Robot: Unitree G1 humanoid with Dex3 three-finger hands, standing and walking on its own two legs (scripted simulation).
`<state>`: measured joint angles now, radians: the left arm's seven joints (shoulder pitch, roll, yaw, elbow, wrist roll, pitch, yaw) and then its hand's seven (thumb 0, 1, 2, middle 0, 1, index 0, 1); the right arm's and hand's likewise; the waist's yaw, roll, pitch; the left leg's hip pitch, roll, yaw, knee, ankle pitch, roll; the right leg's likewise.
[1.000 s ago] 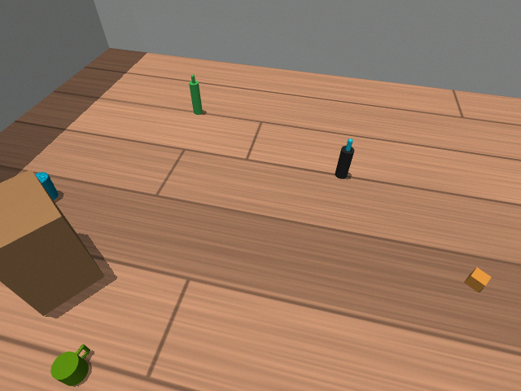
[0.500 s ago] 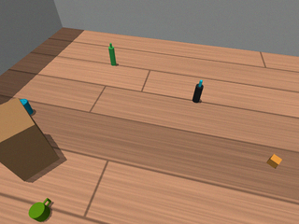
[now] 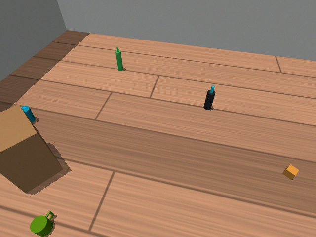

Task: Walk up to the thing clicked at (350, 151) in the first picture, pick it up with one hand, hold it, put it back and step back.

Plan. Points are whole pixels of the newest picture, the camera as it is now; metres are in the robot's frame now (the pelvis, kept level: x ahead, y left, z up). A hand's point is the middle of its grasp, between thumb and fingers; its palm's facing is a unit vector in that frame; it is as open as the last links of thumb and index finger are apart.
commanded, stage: stand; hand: left
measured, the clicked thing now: (210, 97) +1.34 -0.44 -0.66
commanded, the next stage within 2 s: walk up in 0.12 s
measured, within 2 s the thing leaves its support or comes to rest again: neither
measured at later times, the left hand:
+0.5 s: hand (100, 221) +0.21 +0.18 -0.15, palm faces -0.21 -0.88 -0.42, open 7.4 cm
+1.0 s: hand (141, 163) +0.42 +0.07 -0.18, palm faces -0.35 -0.87 -0.34, open 7.4 cm
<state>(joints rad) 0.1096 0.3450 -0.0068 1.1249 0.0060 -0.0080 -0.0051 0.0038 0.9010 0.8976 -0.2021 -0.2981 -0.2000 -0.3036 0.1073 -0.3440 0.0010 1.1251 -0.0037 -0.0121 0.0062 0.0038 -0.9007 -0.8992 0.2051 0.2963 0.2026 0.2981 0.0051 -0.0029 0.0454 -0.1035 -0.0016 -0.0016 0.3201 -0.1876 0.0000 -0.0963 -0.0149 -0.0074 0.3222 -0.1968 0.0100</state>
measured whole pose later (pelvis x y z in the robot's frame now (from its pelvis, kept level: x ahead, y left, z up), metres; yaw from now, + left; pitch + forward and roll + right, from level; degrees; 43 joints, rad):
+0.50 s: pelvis +0.08 -0.10 -0.04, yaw -13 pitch -3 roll +1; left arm 0.22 0.46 0.11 0.96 0.03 0.01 -0.13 0.01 0.90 0.90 -0.20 -0.30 -0.20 -0.30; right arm 0.26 -0.49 -0.12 0.98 -0.04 -0.05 0.03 0.01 -0.90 -0.90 0.21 0.30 0.20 0.30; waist 0.00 0.04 0.04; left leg -0.01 0.20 0.16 0.63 -0.51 -0.01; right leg -0.43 -0.10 -0.05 0.74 -0.24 0.00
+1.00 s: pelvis +0.30 -0.17 -0.03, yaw -22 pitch -1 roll +1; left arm 0.36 0.42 0.06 0.87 0.00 -0.05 -0.05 0.01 0.90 0.90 -0.20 -0.30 -0.20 -0.30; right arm 0.23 -0.40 -0.09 0.87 -0.04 -0.09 0.07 0.01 -0.90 -0.90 0.20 0.30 0.20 0.30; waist 0.03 -0.05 0.08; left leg -0.41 0.05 0.09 0.63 -0.19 0.01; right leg -0.14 0.01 0.07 0.78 -0.49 -0.04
